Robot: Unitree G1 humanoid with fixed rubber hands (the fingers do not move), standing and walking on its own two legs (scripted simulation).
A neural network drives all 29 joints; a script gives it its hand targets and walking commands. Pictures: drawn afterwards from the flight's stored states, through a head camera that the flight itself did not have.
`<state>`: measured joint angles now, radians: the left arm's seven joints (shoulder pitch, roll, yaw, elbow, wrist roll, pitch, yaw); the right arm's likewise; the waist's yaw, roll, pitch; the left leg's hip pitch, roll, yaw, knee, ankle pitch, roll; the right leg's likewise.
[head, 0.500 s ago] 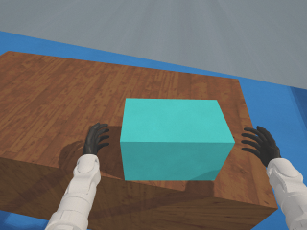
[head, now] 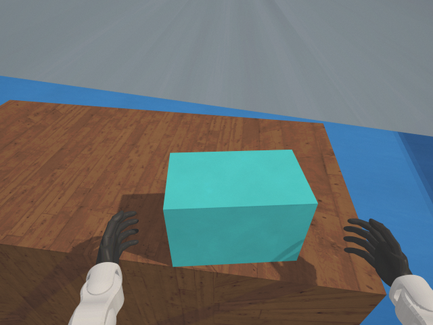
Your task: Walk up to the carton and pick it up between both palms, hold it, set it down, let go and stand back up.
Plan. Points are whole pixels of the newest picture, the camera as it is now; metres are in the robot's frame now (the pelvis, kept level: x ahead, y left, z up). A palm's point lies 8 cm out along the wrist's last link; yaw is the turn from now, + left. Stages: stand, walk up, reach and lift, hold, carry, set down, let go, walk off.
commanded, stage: set down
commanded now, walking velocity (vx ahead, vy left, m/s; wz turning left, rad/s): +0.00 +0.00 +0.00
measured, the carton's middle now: (233, 207) +0.41 +0.01 +0.01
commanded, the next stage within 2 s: let go in 1.86 s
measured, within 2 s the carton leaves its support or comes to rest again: neither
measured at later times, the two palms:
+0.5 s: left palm (109, 270) +0.22 +0.23 +0.03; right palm (400, 292) +0.23 -0.27 +0.04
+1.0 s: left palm (115, 283) +0.22 +0.23 -0.01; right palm (388, 297) +0.23 -0.26 +0.01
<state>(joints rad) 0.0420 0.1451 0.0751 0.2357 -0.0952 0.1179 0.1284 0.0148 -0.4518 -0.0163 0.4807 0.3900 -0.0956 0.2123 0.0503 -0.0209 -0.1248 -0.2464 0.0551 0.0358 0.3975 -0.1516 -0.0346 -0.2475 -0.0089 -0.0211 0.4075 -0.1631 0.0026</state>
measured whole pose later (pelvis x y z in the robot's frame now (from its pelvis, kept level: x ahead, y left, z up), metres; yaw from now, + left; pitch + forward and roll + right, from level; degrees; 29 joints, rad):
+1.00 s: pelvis +0.02 +0.00 +0.00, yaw +0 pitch -2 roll +0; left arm 0.20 0.15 0.07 0.13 -0.10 0.24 0.09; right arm 0.21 -0.37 -0.06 0.35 0.36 -0.01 0.16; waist 0.04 -0.06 -0.01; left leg -0.18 0.05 0.04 0.40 -0.19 -0.03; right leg -0.18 -0.01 -0.02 0.41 -0.20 0.00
